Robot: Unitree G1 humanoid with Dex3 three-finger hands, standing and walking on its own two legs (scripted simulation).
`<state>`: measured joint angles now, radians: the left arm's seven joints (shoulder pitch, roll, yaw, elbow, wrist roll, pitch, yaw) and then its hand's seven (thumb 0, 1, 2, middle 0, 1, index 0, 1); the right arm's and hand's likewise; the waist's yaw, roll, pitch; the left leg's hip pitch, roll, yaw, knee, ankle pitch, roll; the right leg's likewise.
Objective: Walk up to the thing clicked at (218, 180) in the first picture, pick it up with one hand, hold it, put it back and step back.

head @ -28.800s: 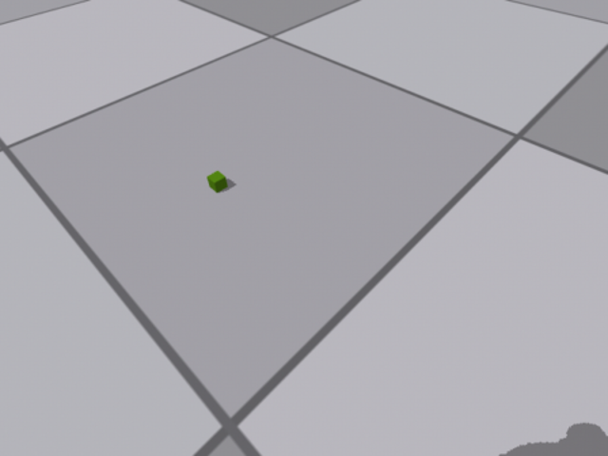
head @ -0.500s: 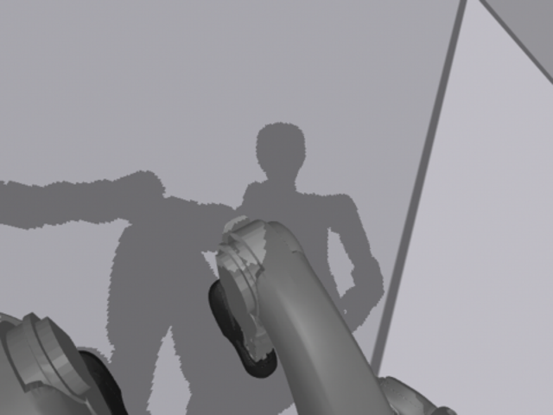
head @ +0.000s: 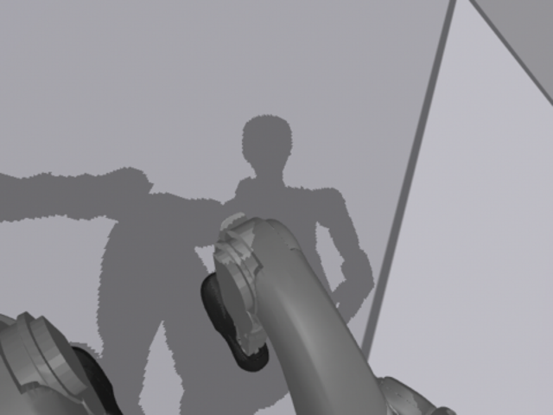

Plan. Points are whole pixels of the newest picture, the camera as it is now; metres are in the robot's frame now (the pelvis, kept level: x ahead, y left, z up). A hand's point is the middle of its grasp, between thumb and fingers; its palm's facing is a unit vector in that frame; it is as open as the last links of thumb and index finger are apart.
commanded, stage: open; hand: left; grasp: from above
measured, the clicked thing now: out of the picture +0.43 +0.35 -0.29
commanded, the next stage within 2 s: withdraw in 0.34 s
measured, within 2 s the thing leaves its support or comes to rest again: neither
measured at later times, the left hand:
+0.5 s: hand out of the picture +0.44 +0.35 -0.25, palm faces -0.25 -0.37 -0.89, open 13.9 cm
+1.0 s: hand out of the picture +0.40 +0.36 -0.11, palm faces -0.43 -0.21 -0.88, open 14.0 cm
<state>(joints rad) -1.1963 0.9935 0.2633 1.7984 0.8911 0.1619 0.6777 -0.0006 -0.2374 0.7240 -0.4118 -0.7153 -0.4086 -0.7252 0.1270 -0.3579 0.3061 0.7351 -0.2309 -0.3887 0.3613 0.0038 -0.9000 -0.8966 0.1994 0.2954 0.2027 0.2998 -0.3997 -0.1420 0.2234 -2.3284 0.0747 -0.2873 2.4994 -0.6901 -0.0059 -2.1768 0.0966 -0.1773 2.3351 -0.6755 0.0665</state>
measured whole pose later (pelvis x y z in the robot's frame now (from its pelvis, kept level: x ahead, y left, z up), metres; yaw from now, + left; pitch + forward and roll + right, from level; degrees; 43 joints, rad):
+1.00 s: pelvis +0.00 -0.01 +0.03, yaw +6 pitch +31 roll -9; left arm -0.83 0.67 0.00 1.20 0.97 0.11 0.20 0.00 -0.50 0.99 -0.09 -0.97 -0.09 -0.98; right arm 0.13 -0.30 0.08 0.72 -0.09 -0.16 0.28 0.01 -0.90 -0.90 0.20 0.29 0.20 0.30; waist -0.20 0.03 -0.06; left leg -2.25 0.07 -0.17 2.37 -0.68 0.00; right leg -2.14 0.06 -0.09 2.28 -0.70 0.04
